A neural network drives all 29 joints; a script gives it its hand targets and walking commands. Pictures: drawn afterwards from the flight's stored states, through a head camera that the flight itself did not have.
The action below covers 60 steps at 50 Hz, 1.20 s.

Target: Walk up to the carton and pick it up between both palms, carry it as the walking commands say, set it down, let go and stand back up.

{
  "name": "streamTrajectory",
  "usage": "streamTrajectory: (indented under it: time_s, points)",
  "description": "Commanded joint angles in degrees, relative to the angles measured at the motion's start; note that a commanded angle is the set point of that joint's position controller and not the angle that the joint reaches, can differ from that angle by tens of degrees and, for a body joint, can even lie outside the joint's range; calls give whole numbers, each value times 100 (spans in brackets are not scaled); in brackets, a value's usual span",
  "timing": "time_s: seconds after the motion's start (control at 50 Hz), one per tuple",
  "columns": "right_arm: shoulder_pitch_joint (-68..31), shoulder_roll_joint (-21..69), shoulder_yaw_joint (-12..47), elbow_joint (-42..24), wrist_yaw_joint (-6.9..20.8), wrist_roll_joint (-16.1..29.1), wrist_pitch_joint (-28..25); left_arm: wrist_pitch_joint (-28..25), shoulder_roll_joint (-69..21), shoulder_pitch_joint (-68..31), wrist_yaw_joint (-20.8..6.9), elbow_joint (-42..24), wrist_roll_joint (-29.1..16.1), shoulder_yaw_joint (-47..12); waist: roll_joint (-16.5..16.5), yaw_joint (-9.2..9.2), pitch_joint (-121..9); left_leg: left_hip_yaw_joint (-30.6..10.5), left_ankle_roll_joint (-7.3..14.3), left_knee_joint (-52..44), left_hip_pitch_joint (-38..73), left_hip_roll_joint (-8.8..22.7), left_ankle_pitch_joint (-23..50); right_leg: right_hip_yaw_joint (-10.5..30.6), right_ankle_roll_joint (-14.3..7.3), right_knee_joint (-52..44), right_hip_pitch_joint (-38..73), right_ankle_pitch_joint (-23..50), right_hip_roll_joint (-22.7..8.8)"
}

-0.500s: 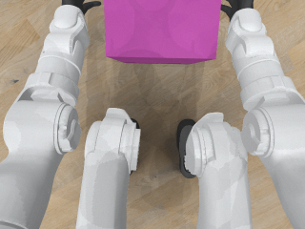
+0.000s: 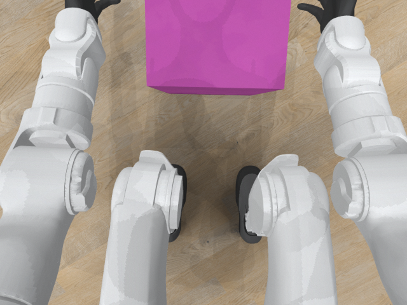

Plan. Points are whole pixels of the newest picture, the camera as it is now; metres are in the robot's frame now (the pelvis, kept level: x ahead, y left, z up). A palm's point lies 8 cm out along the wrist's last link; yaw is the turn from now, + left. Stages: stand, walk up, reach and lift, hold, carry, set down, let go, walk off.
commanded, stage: set down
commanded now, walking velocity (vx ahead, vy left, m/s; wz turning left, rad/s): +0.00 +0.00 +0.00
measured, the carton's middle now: (213, 34) +0.53 +0.01 -0.25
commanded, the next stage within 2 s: let go in 1.20 s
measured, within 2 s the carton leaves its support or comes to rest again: neither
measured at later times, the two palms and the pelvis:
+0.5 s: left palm out of the picture +0.53 +0.22 +0.02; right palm out of the picture +0.54 -0.17 +0.01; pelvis +0.01 +0.00 +0.12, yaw +0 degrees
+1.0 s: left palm out of the picture +0.52 +0.22 +0.17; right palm out of the picture +0.53 -0.18 +0.16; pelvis +0.03 +0.00 +0.26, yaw +0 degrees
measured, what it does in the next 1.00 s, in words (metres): rises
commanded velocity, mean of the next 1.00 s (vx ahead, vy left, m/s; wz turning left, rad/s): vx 0.00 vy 0.00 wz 0.00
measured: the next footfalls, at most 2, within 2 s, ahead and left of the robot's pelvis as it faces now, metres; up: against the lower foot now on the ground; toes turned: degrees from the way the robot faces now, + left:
none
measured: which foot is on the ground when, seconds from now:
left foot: down 0.00-1.00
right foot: down 0.00-1.00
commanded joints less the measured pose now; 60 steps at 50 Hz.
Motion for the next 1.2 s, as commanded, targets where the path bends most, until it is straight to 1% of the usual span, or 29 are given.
streamTrajectory:
  time_s: [0.0,0.06,0.1,0.2,0.3,0.48,0.64,0.8,1.0,1.04,1.1,1.18]
  points:
    - [-1256,-686,-209,-827,-36,-117,24,37,761,-1257,13,-823,96,196,98,34,-7827,20,-209,-1359,3985,27,2104,-143,96,-1144,3775,1918,20]
    - [-1053,-601,-333,-765,-5,-247,98,120,654,-1103,-44,-821,188,262,136,-35,-7502,13,-217,-1642,3865,21,1981,-139,75,-1433,3621,1788,27]
    - [-981,-547,-405,-732,31,-328,123,148,598,-1044,-85,-806,255,312,153,-49,-7339,0,-219,-1828,3810,17,1926,-130,64,-1619,3533,1721,31]
    - [-955,-460,-511,-745,131,-452,192,203,554,-959,-168,-761,424,470,110,30,-7198,-20,-204,-2299,3796,1,1782,-110,61,-2082,3545,1563,54]
    - [-881,-431,-596,-843,195,-542,285,272,561,-855,-260,-814,537,597,55,69,-7386,-28,-196,-2812,4017,-33,1760,-99,79,-2597,3871,1539,82]
    - [-571,-410,-758,-1245,272,-686,385,382,536,-565,-397,-1270,649,708,80,14,-7991,-40,-239,-3670,4820,-90,2194,-111,119,-3476,4670,1940,132]
    - [-177,-293,-849,-1399,367,-738,393,407,429,-150,-504,-1454,745,796,83,32,-8026,-66,-276,-4492,5414,-88,2577,-65,147,-4333,5292,2325,149]
    - [158,-145,-933,-1403,469,-849,311,306,336,175,-619,-1445,862,896,49,58,-7876,-140,-279,-5468,6173,-60,2949,31,161,-5351,6050,2703,114]
    - [543,61,-1110,-1341,589,-1105,145,133,82,528,-757,-1401,1115,1062,113,29,-7408,-259,-284,-6756,7151,-9,3279,128,178,-6640,6880,3041,48]
    - [591,110,-1162,-1280,616,-1177,112,100,3,589,-777,-1359,1215,1110,124,32,-7209,-270,-286,-6989,7254,8,3261,138,178,-6864,6974,3043,48]
    - [735,250,-1258,-1081,666,-1392,51,44,-210,742,-810,-1124,1349,1189,101,-44,-6682,-285,-314,-7210,7178,62,3142,132,181,-7100,6931,2964,13]
    - [875,382,-1369,-1009,690,-1674,2,-16,-256,904,-808,-1007,1614,1386,98,-5,-6514,-249,-337,-7312,7217,87,3163,158,185,-7243,7066,2959,-24]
